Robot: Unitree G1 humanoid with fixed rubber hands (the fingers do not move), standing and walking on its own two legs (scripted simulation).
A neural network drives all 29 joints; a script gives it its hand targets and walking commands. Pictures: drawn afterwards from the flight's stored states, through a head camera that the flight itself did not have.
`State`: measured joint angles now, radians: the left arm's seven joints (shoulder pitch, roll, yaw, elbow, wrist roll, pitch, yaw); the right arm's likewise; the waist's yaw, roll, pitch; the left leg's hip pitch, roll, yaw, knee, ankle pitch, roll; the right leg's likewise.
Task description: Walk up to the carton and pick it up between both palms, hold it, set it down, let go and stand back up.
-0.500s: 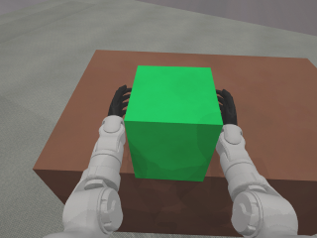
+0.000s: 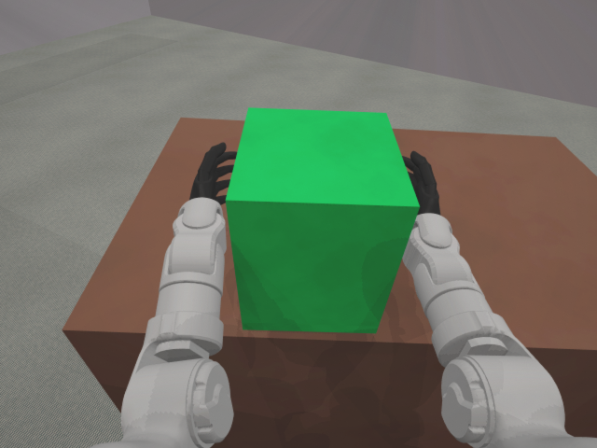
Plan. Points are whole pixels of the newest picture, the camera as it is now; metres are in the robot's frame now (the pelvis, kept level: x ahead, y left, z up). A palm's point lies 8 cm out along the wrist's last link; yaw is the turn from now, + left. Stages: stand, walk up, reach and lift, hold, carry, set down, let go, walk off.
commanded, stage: reach and lift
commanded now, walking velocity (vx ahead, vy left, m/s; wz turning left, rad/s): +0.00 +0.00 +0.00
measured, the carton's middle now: (313, 222) +0.41 -0.02 +0.12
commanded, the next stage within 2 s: hold in 1.66 s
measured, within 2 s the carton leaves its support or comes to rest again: neither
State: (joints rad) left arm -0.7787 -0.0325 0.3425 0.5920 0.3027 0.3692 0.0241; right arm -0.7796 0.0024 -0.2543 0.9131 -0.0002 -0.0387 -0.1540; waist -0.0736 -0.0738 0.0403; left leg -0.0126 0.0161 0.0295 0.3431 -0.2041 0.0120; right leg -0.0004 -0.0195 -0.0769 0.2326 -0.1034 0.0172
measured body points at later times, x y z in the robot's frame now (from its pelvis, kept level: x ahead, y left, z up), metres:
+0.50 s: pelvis -0.01 -0.01 +0.00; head -0.06 +0.02 +0.45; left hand +0.39 +0.13 +0.20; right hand +0.39 -0.16 +0.20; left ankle +0.00 +0.10 -0.75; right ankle +0.02 -0.13 -0.75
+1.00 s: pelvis -0.02 -0.02 +0.00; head -0.08 +0.00 +0.44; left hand +0.39 +0.12 +0.23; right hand +0.39 -0.17 +0.25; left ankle +0.00 +0.10 -0.75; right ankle +0.02 -0.13 -0.75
